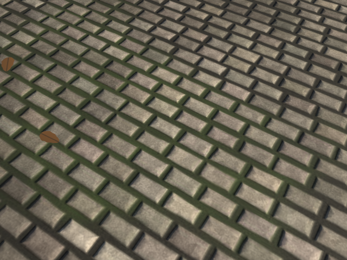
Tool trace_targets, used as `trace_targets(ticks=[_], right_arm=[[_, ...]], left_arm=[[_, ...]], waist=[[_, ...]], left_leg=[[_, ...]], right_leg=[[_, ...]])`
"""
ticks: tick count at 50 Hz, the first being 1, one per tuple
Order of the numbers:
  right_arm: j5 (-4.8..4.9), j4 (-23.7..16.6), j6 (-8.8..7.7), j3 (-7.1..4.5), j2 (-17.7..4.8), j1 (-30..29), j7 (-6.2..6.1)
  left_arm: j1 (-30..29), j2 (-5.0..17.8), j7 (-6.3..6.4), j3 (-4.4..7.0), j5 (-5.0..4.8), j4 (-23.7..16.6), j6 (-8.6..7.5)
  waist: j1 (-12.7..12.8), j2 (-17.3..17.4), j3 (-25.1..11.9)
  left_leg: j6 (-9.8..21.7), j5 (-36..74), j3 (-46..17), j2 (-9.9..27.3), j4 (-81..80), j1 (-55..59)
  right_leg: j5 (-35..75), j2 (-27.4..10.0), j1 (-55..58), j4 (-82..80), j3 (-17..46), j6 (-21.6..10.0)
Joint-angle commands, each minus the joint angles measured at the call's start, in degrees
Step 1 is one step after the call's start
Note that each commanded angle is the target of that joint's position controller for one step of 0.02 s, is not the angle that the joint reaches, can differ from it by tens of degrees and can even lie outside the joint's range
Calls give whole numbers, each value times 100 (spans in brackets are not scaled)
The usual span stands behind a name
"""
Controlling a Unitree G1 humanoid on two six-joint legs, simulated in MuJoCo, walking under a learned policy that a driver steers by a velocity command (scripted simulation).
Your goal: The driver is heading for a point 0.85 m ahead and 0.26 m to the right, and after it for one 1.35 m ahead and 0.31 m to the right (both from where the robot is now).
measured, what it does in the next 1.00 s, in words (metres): walks ahead, turning right: right foot, then left foot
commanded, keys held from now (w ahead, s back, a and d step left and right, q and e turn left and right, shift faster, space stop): w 0.20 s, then w+e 0.80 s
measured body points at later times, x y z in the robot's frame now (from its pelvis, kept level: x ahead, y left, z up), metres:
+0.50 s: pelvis +0.28 -0.03 +0.00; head +0.31 -0.05 +0.45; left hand +0.50 +0.19 -0.10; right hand +0.24 -0.31 -0.15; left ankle +0.11 +0.10 -0.72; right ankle +0.40 -0.14 -0.72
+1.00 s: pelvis +0.57 -0.08 +0.00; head +0.60 -0.09 +0.45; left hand +0.69 +0.19 -0.11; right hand +0.70 -0.39 -0.07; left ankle +0.74 -0.01 -0.73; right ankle +0.41 -0.14 -0.72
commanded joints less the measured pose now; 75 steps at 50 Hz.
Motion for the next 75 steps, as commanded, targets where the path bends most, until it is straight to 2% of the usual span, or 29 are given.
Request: trace_targets(ticks=[1, 3, 5, 10, 14, 19, 22, 24, 25, 26, 27, 28, 29, 31, 35, 41, 46, 49, 50, 51, 52, 53, 54, 56, 58, 63, 70, 73, 75], right_arm=[[24, 297, 21, -266, -1020, 1895, -63], [-45, 132, -3, -161, -673, 1073, -48], [-115, 167, -35, -106, -496, 910, -22], [-72, 387, -50, -182, -836, 1321, -168], [-67, 474, -26, -182, -899, 1512, -253], [-31, 704, 68, -209, -929, 1913, -276], [-2, 653, 185, -266, -1064, 1761, -318], [0, 539, 288, -300, -1177, 1549, -369], [-35, 447, 324, -253, -1081, 1581, -408], [-156, 205, 236, -92, -642, 1969, -374], [-157, 130, 5, 43, -341, 1968, -276], [68, 22, -208, -84, -831, 1469, -175], [182, -93, -315, -89, -909, 1095, -147], [-9, -69, -283, -172, -933, 951, -223], [-146, -219, -36, -187, -696, 861, -281], [-86, -668, -70, -103, -470, -364, -221], [-16, -898, -181, -148, -741, -644, -114], [-32, -707, -279, -272, -1012, 231, -126], [-135, -598, -305, -355, -1258, 1043, -163], [-219, -504, -241, -482, -1713, 1861, -213], [-74, -379, -164, -456, -1569, 1993, -164], [-12, -527, -128, -317, -1027, 1669, -171], [-37, -593, -74, -253, -816, 1376, -189], [-124, -567, -38, -165, -594, 973, -182], [-116, -488, -81, -187, -652, 910, -177], [-88, -345, -109, -294, -952, 1005, -198], [54, -68, 70, -320, -1190, 1685, -196], [175, 95, 189, -345, -1405, 1753, -172], [207, 171, 239, -279, -1379, 1662, -189]], left_arm=[[-156, 765, -71, 98, -209, -554, -362], [-646, 753, -1, 141, -143, -648, -377], [-427, 518, 24, 156, -77, -599, -228], [-1055, 383, 50, 154, 12, -864, -99], [-1675, 230, -58, 81, -50, -1013, -135], [-2363, 251, -223, 34, -104, -1359, -124], [-2314, 384, -347, 75, -85, -1519, -129], [-1406, 680, -368, 257, -62, -1377, -101], [-481, 1022, -321, 447, -73, -1132, -79], [263, 1686, -231, 640, -51, -1059, -44], [206, 1589, -243, 562, -119, -1122, -63], [112, 1192, -236, 429, -69, -1147, -88], [-184, 954, -214, 372, -34, -1225, -115], [-847, 648, -209, 264, 28, -1420, -145], [-815, 877, -99, 310, -4, -1516, -164], [-294, 984, 44, 355, -67, -1401, -94], [-25, 927, 92, 363, -100, -1304, 2], [-194, 833, 107, 336, -61, -1429, 63], [-303, 571, 73, 231, -11, -1552, 44], [231, 261, 77, 146, -80, -1679, -4], [583, 420, 72, 106, -163, -1761, -48], [285, 933, 67, 225, -196, -1681, -27], [-192, 1029, 66, 260, -151, -1753, 11], [-567, 853, 48, 295, -54, -1864, 55], [-428, 587, -2, 250, -123, -1931, 130], [-874, 444, -59, 202, -92, -2221, 153], [-2092, 208, -286, 66, -85, -2679, 75], [-2047, 452, -309, 148, -36, -2772, 42], [-627, 913, -250, 397, 9, -2341, 21]], waist=[[-883, 972, -1401], [-540, 341, -518], [-239, 551, -379], [-276, 336, -43], [-483, 371, 69], [-693, 278, 300], [-516, 385, 195], [27, 470, -417], [405, 255, -929], [379, -858, -1676], [190, -1395, -2210], [365, -1006, -1829], [299, -637, -1230], [-141, -37, -576], [-357, -184, -337], [71, -406, -98], [101, -491, -119], [-384, -666, -494], [-776, -419, -1201], [-761, 801, -2064], [-619, 1981, -2258], [-701, 1183, -1469], [-718, 654, -857], [-494, 430, -208], [-336, 711, -143], [-362, 395, -104], [-794, 265, 244], [-464, 472, 199], [396, 493, -672]], left_leg=[[1249, -1134, -3544, 1984, -1505, 4403], [991, -220, -2280, 1565, -1842, 2758], [910, 137, -1712, 1284, -2183, 1967], [1031, 735, -1131, 1236, -2588, 1810], [758, 745, -404, 1056, -2693, 1977], [639, 913, -41, 1430, -2484, 2987], [465, 2250, 175, 1596, -1847, 3462], [261, 4103, 484, 1442, -435, 3368], [63, 3911, 656, 1165, 879, 2707], [-295, 1681, 743, 559, 3119, 527], [-454, -2485, -210, -452, 4491, -1104], [-259, -2330, -882, -38, 4823, -1759], [-124, -1857, -803, 233, 4587, -1855], [-154, -1255, -769, 638, 3506, -1159], [-494, -689, -644, 608, 2421, -726], [-635, 1264, -552, 148, 92, -286], [-506, 858, -785, 39, -571, -128], [-196, 393, -634, 5, -908, 1130], [133, 334, -1123, 633, -670, 2549], [854, -388, -3070, 1879, -763, 4694], [1244, -1446, -4826, 2532, -1267, 5110], [1008, -2056, -4233, 2320, -1401, 4454], [757, -1733, -3286, 2049, -1495, 3651], [540, -690, -2171, 1546, -1877, 2461], [653, -222, -1628, 1492, -2165, 2029], [743, 932, -552, 1472, -2398, 2217], [559, 1284, 222, 1519, -2308, 2728], [539, 2875, 124, 1695, -1726, 3180], [288, 4004, 371, 1362, -53, 2725]], right_leg=[[-268, -49, -3908, 3325, 675, -191], [690, -586, -3573, 2714, 391, -185], [1076, -806, -2918, 2282, 411, -134], [2084, -902, -3421, 1012, 298, 136], [3271, -703, -3227, -306, 92, 91], [3080, -521, -3514, -936, 87, -138], [2322, -325, -3273, -1034, -150, -380], [2046, 120, -1937, -1120, -540, -609], [2190, 231, -555, -1240, -348, -810], [1899, -1121, 1641, -1340, 2005, -1628], [1120, -1967, 2686, -2499, 4673, -2317], [912, -1821, 2482, -2666, 4198, -1998], [1240, -1594, 1780, -2662, 3352, -1765], [2305, -1184, 205, -2875, 2304, -1506], [3034, -907, -750, -3214, 1772, -1563], [2414, -491, -1069, -3142, 1430, -1110], [2317, -777, -268, -2465, 2121, -1010], [3002, -587, -207, -1606, 2281, -807], [2836, -269, -763, -393, 1956, -620], [1275, 525, -2579, 1520, 1142, -170], [-793, 440, -3783, 2642, 978, -76], [-386, 59, -4156, 3116, 1102, -34], [86, -158, -4109, 3115, 867, -8], [664, -484, -3727, 2592, 767, -44], [874, -665, -3461, 2382, 642, -3], [1989, -736, -3761, 1314, 533, 112], [2633, -434, -3300, -550, -21, -110], [1732, -131, -2810, -1023, -257, -376], [2271, 178, -585, -1558, -492, -652]])
Velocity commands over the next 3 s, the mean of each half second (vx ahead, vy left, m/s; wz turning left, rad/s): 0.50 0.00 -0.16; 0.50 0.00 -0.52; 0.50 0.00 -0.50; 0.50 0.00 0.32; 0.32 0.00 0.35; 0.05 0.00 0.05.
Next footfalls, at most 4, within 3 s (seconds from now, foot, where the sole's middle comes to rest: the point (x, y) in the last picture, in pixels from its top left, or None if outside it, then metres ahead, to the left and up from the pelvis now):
0.50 right None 0.44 -0.15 -0.76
1.00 left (193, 183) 0.77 -0.03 -0.76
1.52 right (281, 171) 0.86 -0.41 -0.76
2.04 left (258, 106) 1.24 -0.35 -0.76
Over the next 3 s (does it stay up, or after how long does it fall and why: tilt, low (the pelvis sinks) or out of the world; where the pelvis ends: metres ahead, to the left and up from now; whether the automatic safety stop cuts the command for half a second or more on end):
stays up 1.34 -0.46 0.01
